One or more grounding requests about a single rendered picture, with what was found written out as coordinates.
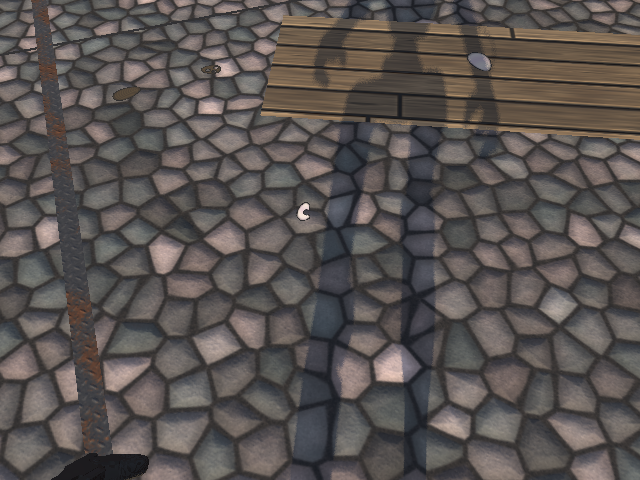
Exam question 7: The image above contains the left robot hand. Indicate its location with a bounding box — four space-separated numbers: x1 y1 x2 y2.
51 453 149 480

